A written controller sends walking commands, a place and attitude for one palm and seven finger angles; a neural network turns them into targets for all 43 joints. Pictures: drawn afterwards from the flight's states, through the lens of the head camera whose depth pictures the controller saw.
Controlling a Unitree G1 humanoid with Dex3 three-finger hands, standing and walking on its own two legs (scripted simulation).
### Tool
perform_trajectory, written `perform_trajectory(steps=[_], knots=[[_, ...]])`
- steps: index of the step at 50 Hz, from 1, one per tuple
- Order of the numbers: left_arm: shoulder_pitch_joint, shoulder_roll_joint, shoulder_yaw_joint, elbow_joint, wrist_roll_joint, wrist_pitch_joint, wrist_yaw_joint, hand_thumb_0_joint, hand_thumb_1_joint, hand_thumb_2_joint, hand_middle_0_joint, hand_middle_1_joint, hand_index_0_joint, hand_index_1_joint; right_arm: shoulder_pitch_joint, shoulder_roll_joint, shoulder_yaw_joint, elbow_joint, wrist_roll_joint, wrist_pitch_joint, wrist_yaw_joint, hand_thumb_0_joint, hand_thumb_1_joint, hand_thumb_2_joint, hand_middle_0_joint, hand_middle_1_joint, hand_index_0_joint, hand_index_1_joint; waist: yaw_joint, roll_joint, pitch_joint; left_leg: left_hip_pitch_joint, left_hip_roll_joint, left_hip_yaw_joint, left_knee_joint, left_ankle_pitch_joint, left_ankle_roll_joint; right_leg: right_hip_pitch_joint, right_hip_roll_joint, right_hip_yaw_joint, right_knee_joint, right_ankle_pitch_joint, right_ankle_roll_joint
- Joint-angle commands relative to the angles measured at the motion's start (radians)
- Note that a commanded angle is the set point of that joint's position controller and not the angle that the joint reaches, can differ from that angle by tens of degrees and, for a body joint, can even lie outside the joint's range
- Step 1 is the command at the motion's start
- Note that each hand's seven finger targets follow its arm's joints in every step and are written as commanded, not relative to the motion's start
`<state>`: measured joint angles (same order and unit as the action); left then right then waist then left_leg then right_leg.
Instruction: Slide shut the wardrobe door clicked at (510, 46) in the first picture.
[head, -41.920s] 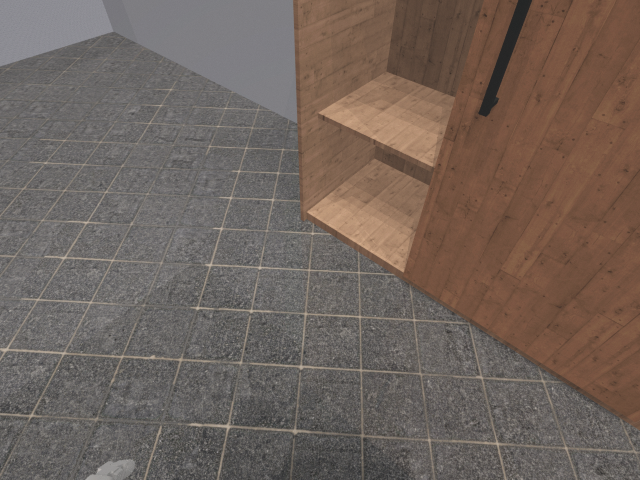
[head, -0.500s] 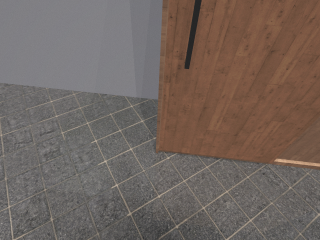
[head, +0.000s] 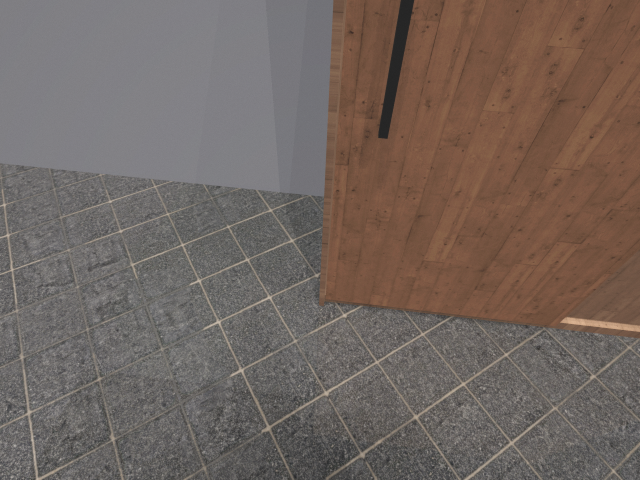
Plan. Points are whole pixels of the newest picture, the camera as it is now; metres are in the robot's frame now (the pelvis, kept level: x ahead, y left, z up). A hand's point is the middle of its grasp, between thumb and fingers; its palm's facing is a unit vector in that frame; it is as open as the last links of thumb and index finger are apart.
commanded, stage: look to check the result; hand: right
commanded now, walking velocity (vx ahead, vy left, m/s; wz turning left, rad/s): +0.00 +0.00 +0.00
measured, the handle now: (398, 45) +0.74 -0.08 +0.18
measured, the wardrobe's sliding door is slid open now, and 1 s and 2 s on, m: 0.00 0.00 0.00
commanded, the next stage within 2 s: stand and wait in 0.40 s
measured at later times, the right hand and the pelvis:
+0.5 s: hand out of the picture +0.04 -0.18 -0.17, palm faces +0.01 +0.98 -0.21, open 7.4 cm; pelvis +0.02 +0.01 +0.00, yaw +0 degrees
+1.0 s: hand out of the picture +0.06 -0.18 -0.17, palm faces +0.01 +0.97 -0.24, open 7.4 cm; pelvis +0.02 +0.01 +0.00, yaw +0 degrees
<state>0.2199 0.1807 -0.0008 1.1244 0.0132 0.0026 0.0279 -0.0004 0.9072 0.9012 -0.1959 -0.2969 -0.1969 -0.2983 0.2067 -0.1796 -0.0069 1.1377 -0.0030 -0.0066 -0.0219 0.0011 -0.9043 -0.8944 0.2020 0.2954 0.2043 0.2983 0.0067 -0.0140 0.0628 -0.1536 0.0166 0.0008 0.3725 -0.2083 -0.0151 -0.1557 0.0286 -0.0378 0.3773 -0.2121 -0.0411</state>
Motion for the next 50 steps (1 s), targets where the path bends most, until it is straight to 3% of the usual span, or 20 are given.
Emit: perform_trajectory(steps=[1,4,18,21,26,33,44,50], knots=[[0.046,0.108,0.018,-0.026,0.003,-0.01,0.006,0.0,0.9,0.9,-0.2,-0.3,-0.2,-0.3,0.044,-0.12,-0.022,-0.028,-0.004,-0.011,-0.009,0.0,-0.9,-0.9,0.2,0.3,0.2,0.3,0.006,0.019,-0.015,-0.043,0.076,-0.074,-0.069,0.07,0.042,0.036,-0.123,0.115,-0.066,0.15,0.002],[0.046,0.112,0.019,-0.026,0.001,-0.011,0.006,0.0,0.9,0.9,-0.2,-0.3,-0.2,-0.3,0.056,-0.124,-0.021,-0.025,-0.004,-0.013,-0.01,0.0,-0.9,-0.9,0.2,0.3,0.2,0.3,0.005,0.016,-0.046,-0.028,0.078,-0.076,-0.064,0.106,0.042,0.057,-0.125,0.11,-0.053,0.181,0.001],[0.035,0.112,0.017,-0.016,0.003,-0.015,0.01,0.0,0.9,0.9,-0.2,-0.3,-0.2,-0.3,0.048,-0.122,-0.024,-0.022,-0.002,-0.014,-0.012,0.0,-0.9,-0.9,0.2,0.3,0.2,0.3,0.003,0.006,-0.033,-0.012,0.081,-0.074,-0.059,0.157,0.043,0.063,-0.128,0.107,-0.059,0.221,0.003],[0.037,0.113,0.018,-0.018,0.002,-0.018,0.011,0.0,0.9,0.9,-0.2,-0.3,-0.2,-0.3,0.05,-0.127,-0.027,-0.024,-0.003,-0.016,-0.012,0.0,-0.9,-0.9,0.2,0.3,0.2,0.3,0.002,0.007,-0.06,0.008,0.084,-0.071,-0.05,0.201,0.043,0.077,-0.129,0.105,-0.05,0.258,0.003],[0.03,0.116,0.017,-0.016,0.003,-0.016,0.01,0.0,0.9,0.9,-0.2,-0.3,-0.2,-0.3,0.037,-0.129,-0.027,-0.028,-0.002,-0.014,-0.012,0.0,-0.9,-0.9,0.2,0.3,0.2,0.3,0.003,0.01,-0.026,-0.005,0.082,-0.071,-0.061,0.169,0.043,0.065,-0.13,0.107,-0.063,0.232,0.005],[0.026,0.124,0.019,-0.016,0.003,-0.019,0.011,0.0,0.9,0.9,-0.2,-0.3,-0.2,-0.3,0.036,-0.135,-0.03,-0.034,-0.002,-0.018,-0.011,0.0,-0.9,-0.9,0.2,0.3,0.2,0.3,0.003,0.013,-0.059,0.015,0.087,-0.071,-0.055,0.217,0.044,0.088,-0.132,0.105,-0.056,0.267,0.005],[0.014,0.136,0.023,-0.019,0.001,-0.016,0.011,0.0,0.9,0.9,-0.2,-0.3,-0.2,-0.3,0.025,-0.151,-0.032,-0.038,-0.002,-0.019,-0.012,0.0,-0.9,-0.9,0.2,0.3,0.2,0.3,0.004,0.028,-0.041,0.013,0.086,-0.07,-0.063,0.229,0.046,0.086,-0.132,0.105,-0.056,0.262,0.007],[0.008,0.143,0.023,-0.018,0.002,-0.017,0.01,0.0,0.9,0.9,-0.2,-0.3,-0.2,-0.3,0.022,-0.157,-0.033,-0.037,-0.002,-0.02,-0.011,0.0,-0.9,-0.9,0.2,0.3,0.2,0.3,0.006,0.009,-0.065,0.026,0.092,-0.073,-0.064,0.242,0.046,0.099,-0.133,0.098,-0.057,0.262,0.008]])
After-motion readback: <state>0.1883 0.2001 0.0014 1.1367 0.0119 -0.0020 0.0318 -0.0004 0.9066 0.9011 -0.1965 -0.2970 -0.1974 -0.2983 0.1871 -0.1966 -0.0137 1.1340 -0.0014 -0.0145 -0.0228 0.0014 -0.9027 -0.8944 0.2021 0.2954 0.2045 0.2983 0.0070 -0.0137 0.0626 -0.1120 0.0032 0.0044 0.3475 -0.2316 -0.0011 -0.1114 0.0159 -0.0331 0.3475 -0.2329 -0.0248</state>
